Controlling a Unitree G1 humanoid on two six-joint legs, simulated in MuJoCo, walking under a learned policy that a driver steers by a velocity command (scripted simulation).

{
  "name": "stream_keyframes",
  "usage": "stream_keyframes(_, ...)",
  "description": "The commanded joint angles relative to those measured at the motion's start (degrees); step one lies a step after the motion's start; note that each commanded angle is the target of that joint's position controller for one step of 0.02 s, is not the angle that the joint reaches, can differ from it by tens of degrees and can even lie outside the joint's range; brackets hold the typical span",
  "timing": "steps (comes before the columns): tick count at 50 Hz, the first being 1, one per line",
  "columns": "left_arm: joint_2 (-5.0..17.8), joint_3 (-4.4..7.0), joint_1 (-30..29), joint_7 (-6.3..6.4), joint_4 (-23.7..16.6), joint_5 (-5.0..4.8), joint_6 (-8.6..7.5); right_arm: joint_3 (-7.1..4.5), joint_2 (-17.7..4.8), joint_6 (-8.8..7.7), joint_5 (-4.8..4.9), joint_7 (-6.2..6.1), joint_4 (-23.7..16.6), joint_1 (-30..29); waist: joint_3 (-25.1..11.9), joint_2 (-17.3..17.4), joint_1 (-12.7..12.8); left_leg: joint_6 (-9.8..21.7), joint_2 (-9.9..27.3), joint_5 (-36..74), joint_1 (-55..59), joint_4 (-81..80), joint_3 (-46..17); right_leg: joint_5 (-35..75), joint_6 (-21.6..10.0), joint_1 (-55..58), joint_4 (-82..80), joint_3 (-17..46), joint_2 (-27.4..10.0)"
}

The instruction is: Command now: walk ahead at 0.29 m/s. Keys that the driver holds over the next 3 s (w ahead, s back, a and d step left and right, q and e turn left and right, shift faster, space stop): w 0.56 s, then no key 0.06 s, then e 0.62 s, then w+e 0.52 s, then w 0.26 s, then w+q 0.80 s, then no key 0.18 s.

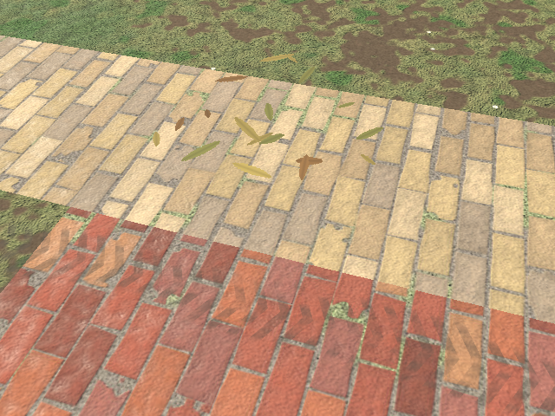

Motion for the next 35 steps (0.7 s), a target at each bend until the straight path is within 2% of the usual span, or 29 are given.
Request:
stream_keyframes(1,2.5,0.6,2.1,-1.11,-2.3,-0.85,-2.97,-1.55,-8.6,-1.22,0.76,0.45,-3.8,-4.6,11.8,7.2,4.4,8.8,12.4,-15.8,-12.6,-16.1,-16.3,1.0,-2.6,2.4,-10.0,-1.3,-0.2)
stream_keyframes(2,3.7,1.35,7.3,-1.07,0.1,-0.35,-3.05,-1.51,-8.4,-1.28,0.73,0.6,-4.6,-6.2,10.0,4.5,6.0,6.7,8.2,-8.7,-16.4,-10.3,-10.8,6.0,-1.8,11.6,-13.3,-1.3,1.3)
stream_keyframes(3,7.3,2.65,15.4,-0.93,1.9,0.11,-3.12,-0.9,-6.4,-1.83,0.16,0.87,-5.8,-8.2,6.2,-4.7,8.8,3.5,2.6,1.8,-22.4,6.6,-2.9,4.9,-3.5,21.3,-18.9,10.6,-5.9)
stream_keyframes(4,15.2,4.41,23.2,-1.53,2.5,-0.13,-3.53,-0.15,-3.1,-2.99,0.06,0.62,-8.1,-7.8,1.8,-20.7,10.0,0.6,-4.1,-3.6,-33.4,25.3,3.5,-0.1,-11.4,29.5,-28.9,36.2,-19.1)
stream_keyframes(5,10.9,2.78,20.3,-1.73,1.8,1.0,-4.38,-0.48,-4.5,-3.91,0.77,0.76,-8.4,-8.6,3.0,-13.8,7.5,1.5,-1.9,-7.9,-38.1,37.6,-3.2,-2.8,-13.8,27.2,-31.3,44.8,-23.2)
stream_keyframes(6,8.0,1.91,15.0,-1.68,0.0,0.95,-4.92,-0.52,-4.7,-4.5,1.51,1.37,-8.4,-8.7,7.0,-8.4,5.0,3.0,1.1,-3.4,-41.9,42.8,-4.9,-0.6,-12.5,24.9,-30.5,38.7,-22.4)
stream_keyframes(7,6.6,1.33,11.3,-1.98,-1.4,0.9,-5.04,-0.55,-4.7,-4.84,1.25,1.78,-7.9,-8.5,7.2,-5.5,3.7,4.0,3.4,2.2,-41.9,42.8,-4.2,2.3,-10.6,23.2,-30.8,31.1,-19.3)
stream_keyframes(8,6.1,0.91,9.4,-2.3,-2.2,0.87,-4.82,-1.17,-5.9,-5.13,0.7,1.92,-7.9,-9.5,8.0,-3.8,2.9,4.3,5.0,6.6,-41.9,39.7,-3.3,8.1,-8.9,22.3,-31.5,25.2,-17.2)
stream_keyframes(9,4.4,0.28,9.5,-2.34,-2.3,1.06,-4.4,-1.85,-7.0,-5.07,0.2,2.16,-8.1,-10.6,7.7,-4.3,2.6,4.1,6.0,9.4,-39.6,36.6,-2.2,15.3,-7.1,21.3,-31.7,19.2,-14.4)
stream_keyframes(10,3.5,-0.07,11.0,-2.16,-2.1,1.25,-3.88,-1.97,-6.5,-4.77,0.14,2.55,-8.1,-10.7,6.9,-5.6,2.7,3.5,6.2,10.8,-37.8,34.5,-0.9,20.6,-6.2,21.1,-31.8,15.3,-12.7)
stream_keyframes(12,4.5,-0.16,13.4,-1.38,-1.9,1.44,-3.17,-1.55,-4.1,-3.96,-0.09,3.11,-8.8,-12.9,6.6,-5.3,2.9,1.8,6.0,13.0,-37.5,30.3,1.3,27.5,-6.5,20.4,-32.2,11.2,-11.6)
stream_keyframes(15,7.1,0.09,12.6,-0.28,-3.3,1.71,-2.68,-0.35,-2.0,-3.7,-0.29,3.26,-12.8,-22.6,8.9,-4.4,4.0,0.0,4.6,18.9,-34.6,16.0,3.2,28.3,-6.8,15.0,-34.6,7.7,-10.5)
stream_keyframes(18,8.8,0.69,14.7,0.09,-3.3,1.14,-2.77,0.06,-2.9,-3.74,0.12,3.83,-14.9,-28.3,9.9,-6.0,5.0,0.1,2.6,23.3,-29.1,6.9,4.9,27.0,-7.0,13.5,-36.5,6.1,-11.1)
stream_keyframes(21,8.9,1.27,15.1,0.12,-2.9,0.35,-2.68,-0.08,-4.5,-4.02,0.35,4.58,-16.7,-31.0,10.5,-5.9,3.8,2.2,2.2,23.3,-28.3,1.7,3.7,31.6,-6.2,19.1,-34.7,5.1,-13.4)
stream_keyframes(23,10.1,1.86,13.6,0.08,-3.5,0.63,-2.25,-1.07,-6.8,-4.38,0.22,4.88,-16.5,-27.9,6.7,-7.2,0.9,4.2,0.2,20.7,-22.2,0.7,4.5,47.4,-5.0,23.2,-28.5,3.9,-14.3)
stream_keyframes(24,10.8,2.17,12.7,0.06,-3.8,0.94,-1.79,-2.04,-8.6,-4.4,0.25,4.74,-15.3,-22.9,2.7,-8.6,-2.0,5.3,-1.7,19.1,-15.4,1.3,5.6,58.1,-4.2,24.1,-22.1,3.1,-14.0)
stream_keyframes(25,10.4,2.06,11.7,0.0,-4.3,1.29,-1.23,-3.48,-10.9,-4.22,0.46,4.38,-12.3,-13.1,-3.0,-8.8,-6.8,6.9,-3.4,18.7,-3.3,1.1,6.6,63.8,-2.8,21.6,-10.9,1.4,-11.9)
stream_keyframes(26,9.5,1.45,10.7,-0.21,-5.7,1.79,-1.17,-4.66,-13.9,-3.85,0.11,3.79,-9.7,-2.7,-9.6,-6.5,-11.0,9.8,3.5,16.6,14.3,2.5,-1.6,52.4,-1.1,9.1,5.0,0.6,-9.7)
stream_keyframes(27,0.7,-0.78,17.9,-1.1,-6.6,1.47,-2.33,-5.71,-18.9,-3.56,-1.34,3.64,-8.1,4.3,-20.5,9.5,-7.0,19.9,19.8,0.5,34.2,-4.3,-32.1,15.4,2.8,-12.6,29.7,1.2,1.8)
stream_keyframes(28,2.6,-0.43,15.7,-1.53,-5.9,0.19,-4.37,-4.23,-14.5,-3.55,-1.28,3.76,-7.9,2.7,-21.7,10.6,-7.6,19.7,21.6,-2.7,32.9,-14.7,-45.5,-5.9,1.5,-19.1,38.9,10.7,3.5)
stream_keyframes(29,7.0,0.94,9.4,-1.56,-8.4,-1.55,-5.4,-3.22,-11.6,-3.89,-0.94,3.78,-8.7,-4.5,-10.3,9.3,-5.5,16.4,19.9,5.5,23.4,-15.3,-35.7,-3.7,0.7,-24.0,41.8,9.7,0.4)
stream_keyframes(30,8.1,1.14,6.1,-1.01,-9.3,-1.48,-5.7,-2.41,-9.4,-4.22,-1.01,3.9,-10.3,-11.0,-5.0,3.6,-3.0,14.6,18.3,20.6,12.4,-15.1,-25.1,1.3,0.6,-21.3,39.8,8.0,-2.8)
stream_keyframes(31,8.1,1.77,5.1,-0.27,-9.0,-0.55,-5.31,-1.86,-7.5,-4.6,-1.56,4.33,-10.6,-14.3,-2.6,0.0,-0.6,13.2,15.9,32.6,3.8,-15.3,-17.2,3.7,1.0,-17.2,36.6,6.9,-4.7)
stream_keyframes(32,7.0,2.14,7.1,0.22,-8.4,-0.2,-4.18,-1.43,-5.8,-4.96,-2.12,4.59,-10.1,-15.5,-2.1,0.5,1.7,12.0,13.8,38.9,-1.6,-16.2,-10.5,4.4,1.1,-12.3,33.7,7.1,-6.2)
stream_keyframes(33,5.4,2.11,8.9,0.42,-7.9,-0.33,-3.03,-1.2,-5.0,-5.18,-2.52,4.73,-9.3,-15.4,-1.8,1.8,2.7,11.6,12.8,42.1,-4.8,-17.1,-7.2,4.8,1.2,-9.2,31.5,7.0,-6.4)
stream_keyframes(34,4.1,2.09,9.9,0.56,-7.6,-0.41,-2.08,-1.16,-5.2,-5.45,-2.83,4.57,-8.5,-14.9,-1.3,2.5,3.4,11.9,12.3,45.9,-7.3,-17.9,-4.4,5.2,1.4,-7.8,29.8,6.6,-6.0)
stream_keyframes(35,4.0,2.26,9.5,0.72,-8.0,-0.39,-1.4,-1.23,-6.1,-5.62,-3.21,4.2,-7.8,-14.7,-0.5,3.2,4.0,12.2,12.0,48.4,-8.8,-18.6,-2.0,6.7,1.8,-8.0,28.0,6.7,-5.4)
Next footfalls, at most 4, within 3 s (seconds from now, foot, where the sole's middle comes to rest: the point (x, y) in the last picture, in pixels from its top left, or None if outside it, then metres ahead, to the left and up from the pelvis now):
0.52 left None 0.42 0.12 -0.77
1.02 right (337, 411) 0.55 -0.10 -0.77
1.46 left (245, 394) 0.60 0.12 -0.77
1.92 right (406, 355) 0.70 -0.29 -0.77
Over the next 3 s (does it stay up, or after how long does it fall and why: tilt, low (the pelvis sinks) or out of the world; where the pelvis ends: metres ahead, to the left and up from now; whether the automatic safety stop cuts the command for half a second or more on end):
stays up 1.15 -0.44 -0.01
